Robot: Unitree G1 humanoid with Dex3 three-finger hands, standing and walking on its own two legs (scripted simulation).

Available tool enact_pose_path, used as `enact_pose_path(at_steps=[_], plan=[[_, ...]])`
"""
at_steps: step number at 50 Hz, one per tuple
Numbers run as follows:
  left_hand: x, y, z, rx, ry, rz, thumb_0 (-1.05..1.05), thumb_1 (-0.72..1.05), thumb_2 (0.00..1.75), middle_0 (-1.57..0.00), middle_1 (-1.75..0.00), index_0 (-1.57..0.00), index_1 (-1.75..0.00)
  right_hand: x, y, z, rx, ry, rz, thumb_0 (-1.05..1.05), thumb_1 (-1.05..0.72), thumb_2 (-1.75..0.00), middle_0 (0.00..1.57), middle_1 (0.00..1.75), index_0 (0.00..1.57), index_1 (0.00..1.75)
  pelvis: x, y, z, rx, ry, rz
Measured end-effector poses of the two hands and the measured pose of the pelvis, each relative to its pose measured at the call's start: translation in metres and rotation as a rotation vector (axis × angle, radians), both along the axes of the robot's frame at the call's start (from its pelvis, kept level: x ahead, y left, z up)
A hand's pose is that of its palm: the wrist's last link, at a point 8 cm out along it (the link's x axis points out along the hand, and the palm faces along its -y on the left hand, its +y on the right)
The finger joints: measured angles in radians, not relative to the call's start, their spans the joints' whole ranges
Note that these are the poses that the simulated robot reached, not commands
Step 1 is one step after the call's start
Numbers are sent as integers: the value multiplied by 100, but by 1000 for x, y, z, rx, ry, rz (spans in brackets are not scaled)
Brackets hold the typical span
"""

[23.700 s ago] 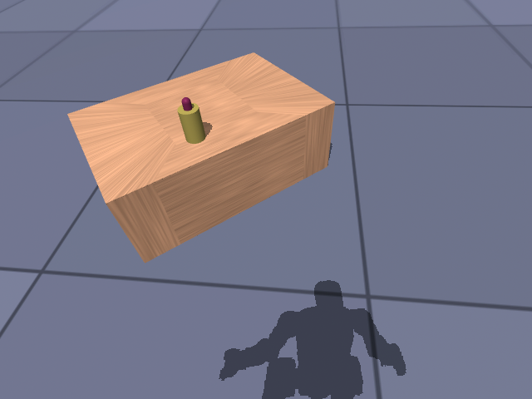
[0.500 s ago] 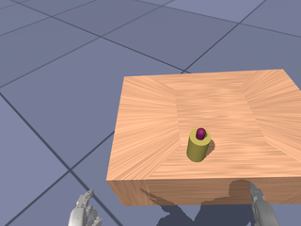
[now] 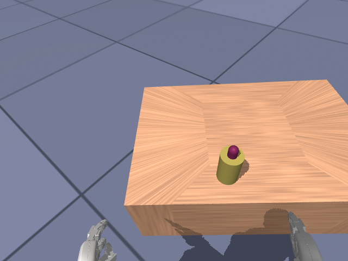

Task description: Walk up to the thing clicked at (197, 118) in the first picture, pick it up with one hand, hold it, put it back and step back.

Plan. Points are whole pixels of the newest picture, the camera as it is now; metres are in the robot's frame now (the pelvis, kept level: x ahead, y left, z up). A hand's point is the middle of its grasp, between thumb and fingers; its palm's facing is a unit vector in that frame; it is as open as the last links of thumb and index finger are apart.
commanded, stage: home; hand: right
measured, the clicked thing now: (230, 162) +0.50 -0.16 -0.21
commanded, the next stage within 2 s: stand in 0.18 s
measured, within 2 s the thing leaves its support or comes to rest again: neither
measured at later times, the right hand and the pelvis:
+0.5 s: hand out of the picture +0.16 -0.20 -0.09, palm faces -0.04 +0.94 -0.34, open 15.2 cm; pelvis +0.00 +0.00 +0.01, yaw +0 degrees
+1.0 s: hand out of the picture +0.06 -0.23 -0.10, palm faces -0.01 +0.93 -0.36, open 7.5 cm; pelvis +0.00 +0.01 +0.05, yaw +0 degrees
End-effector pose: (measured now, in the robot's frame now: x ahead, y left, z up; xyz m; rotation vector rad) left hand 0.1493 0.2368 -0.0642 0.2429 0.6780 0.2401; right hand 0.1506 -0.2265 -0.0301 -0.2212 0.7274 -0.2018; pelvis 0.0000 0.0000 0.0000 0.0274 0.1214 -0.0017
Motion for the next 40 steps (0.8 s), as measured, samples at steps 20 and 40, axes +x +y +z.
enact_pose_path(at_steps=[20,40], plan=[[0,5,-2,25,9,-20,2,90,89,-21,-30,-21,-30,1,2,-2,-23,-5,28,-1,48,-11,11,11,10,11,-1,3,0,-5,-13,1],[-80,66,-20,20,495,18,1,91,89,-21,-30,-21,-30,-77,-56,-42,-86,420,-11,0,-71,-85,21,29,20,29,9,8,34,-38,-142,-5]])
